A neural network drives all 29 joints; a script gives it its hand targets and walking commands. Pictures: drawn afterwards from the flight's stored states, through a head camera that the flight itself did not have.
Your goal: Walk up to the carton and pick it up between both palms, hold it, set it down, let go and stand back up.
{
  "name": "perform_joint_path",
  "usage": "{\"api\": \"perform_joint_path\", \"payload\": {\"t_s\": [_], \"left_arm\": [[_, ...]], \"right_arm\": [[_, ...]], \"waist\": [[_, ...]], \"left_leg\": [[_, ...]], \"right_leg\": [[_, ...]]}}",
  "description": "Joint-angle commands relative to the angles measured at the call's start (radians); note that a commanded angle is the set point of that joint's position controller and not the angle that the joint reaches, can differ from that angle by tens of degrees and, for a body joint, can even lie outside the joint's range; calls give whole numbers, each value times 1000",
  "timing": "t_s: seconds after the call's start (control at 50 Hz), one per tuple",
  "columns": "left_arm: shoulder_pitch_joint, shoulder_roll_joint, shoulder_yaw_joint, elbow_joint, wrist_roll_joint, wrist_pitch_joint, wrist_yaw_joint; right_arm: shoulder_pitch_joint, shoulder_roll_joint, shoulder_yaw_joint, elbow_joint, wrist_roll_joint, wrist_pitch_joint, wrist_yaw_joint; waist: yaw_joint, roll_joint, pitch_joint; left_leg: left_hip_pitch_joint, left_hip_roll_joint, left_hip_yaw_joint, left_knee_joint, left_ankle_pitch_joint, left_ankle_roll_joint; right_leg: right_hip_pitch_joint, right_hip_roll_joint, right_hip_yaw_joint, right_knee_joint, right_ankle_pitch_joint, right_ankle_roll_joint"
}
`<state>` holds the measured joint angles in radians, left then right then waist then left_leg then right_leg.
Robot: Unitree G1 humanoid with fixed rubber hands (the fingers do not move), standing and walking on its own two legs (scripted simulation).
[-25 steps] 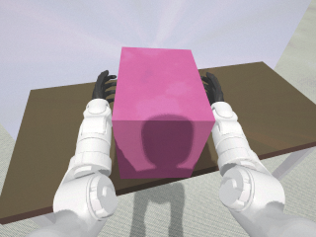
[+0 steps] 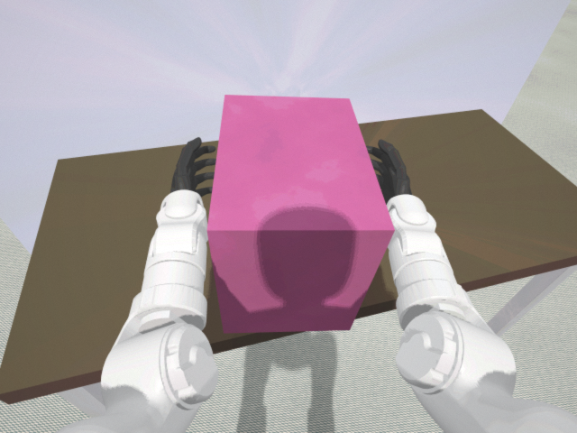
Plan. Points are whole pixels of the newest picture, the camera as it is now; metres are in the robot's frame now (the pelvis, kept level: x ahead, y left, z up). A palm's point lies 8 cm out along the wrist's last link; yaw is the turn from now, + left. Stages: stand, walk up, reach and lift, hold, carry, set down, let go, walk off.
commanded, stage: set down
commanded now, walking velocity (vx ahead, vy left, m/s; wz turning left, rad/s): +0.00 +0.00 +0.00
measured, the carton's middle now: (287, 213) +0.44 +0.01 +0.07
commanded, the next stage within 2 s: none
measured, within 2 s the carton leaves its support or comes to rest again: rests again in 0.10 s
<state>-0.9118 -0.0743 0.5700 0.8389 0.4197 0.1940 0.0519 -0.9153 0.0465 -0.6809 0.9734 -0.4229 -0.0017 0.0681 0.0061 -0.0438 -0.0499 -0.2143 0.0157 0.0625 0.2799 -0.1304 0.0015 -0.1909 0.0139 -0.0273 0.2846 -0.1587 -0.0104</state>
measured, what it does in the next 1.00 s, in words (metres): stands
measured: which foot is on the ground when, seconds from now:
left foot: down 0.00-1.00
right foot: down 0.00-1.00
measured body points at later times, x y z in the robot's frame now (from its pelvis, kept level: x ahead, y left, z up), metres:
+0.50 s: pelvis +0.00 +0.00 +0.00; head +0.03 +0.02 +0.45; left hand +0.44 +0.16 +0.12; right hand +0.44 -0.14 +0.12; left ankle +0.00 +0.11 -0.75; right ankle -0.01 -0.10 -0.75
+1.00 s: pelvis +0.01 +0.00 +0.00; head +0.03 +0.02 +0.45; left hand +0.44 +0.16 +0.11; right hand +0.44 -0.14 +0.12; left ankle +0.00 +0.11 -0.75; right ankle -0.01 -0.10 -0.75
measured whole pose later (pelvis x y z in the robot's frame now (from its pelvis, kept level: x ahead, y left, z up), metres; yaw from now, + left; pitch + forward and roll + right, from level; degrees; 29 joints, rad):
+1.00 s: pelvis +0.01 +0.00 +0.00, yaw +0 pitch +4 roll +0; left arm -0.86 -0.12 0.62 0.76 0.47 0.17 0.01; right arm -0.87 0.09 -0.71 0.88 -0.48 -0.02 0.12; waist 0.00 -0.05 -0.03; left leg -0.20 0.01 0.06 0.28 -0.14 0.01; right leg -0.17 0.01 -0.04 0.28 -0.17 -0.01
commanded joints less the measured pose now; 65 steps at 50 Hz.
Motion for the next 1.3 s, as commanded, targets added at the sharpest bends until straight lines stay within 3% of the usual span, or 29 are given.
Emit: {"api": "perform_joint_path", "payload": {"t_s": [0.0,0.28,0.66,0.92,1.12,1.18,1.22,1.28], "left_arm": [[-491,-387,-194,-42,-12,-35,-55],[-443,-403,-195,-49,1,-61,-59],[-358,-399,-162,-52,38,-52,-72],[-306,-405,-143,-68,63,-57,-82],[-320,-352,-115,-81,69,-52,-85],[-320,-276,-96,-83,68,-57,-70],[-313,-148,-81,-92,55,-66,-37],[-327,36,-194,-99,-45,-89,54]], "right_arm": [[-537,401,213,-52,-1,-70,109],[-472,424,223,-60,-17,-88,107],[-379,406,183,-69,-47,-65,114],[-324,403,172,-83,-61,-63,116],[-326,341,135,-98,-100,-49,120],[-306,261,115,-94,-102,-47,105],[-276,117,100,-82,-75,-54,74],[-298,-100,201,-59,77,-70,-8]], "waist": [[3,37,-453],[-1,33,-447],[-15,29,-353],[-19,34,-310],[3,32,-302],[6,27,-307],[9,26,-317],[16,63,-362]], "left_leg": [[270,2,48,34,241,-22],[259,2,51,50,298,-21],[268,1,44,26,242,-9],[297,1,43,41,304,-9],[341,2,56,47,311,-12],[345,1,63,49,315,-13],[346,-1,69,54,332,-14],[315,1,54,83,369,-14]], "right_leg": [[86,2,-77,13,296,80],[95,3,-77,29,359,83],[46,0,-81,-1,256,83],[15,6,-89,-7,245,80],[-6,6,-87,-15,203,87],[-16,7,-81,-14,196,89],[-27,9,-71,-11,195,90],[-80,30,-56,-19,220,78]]}}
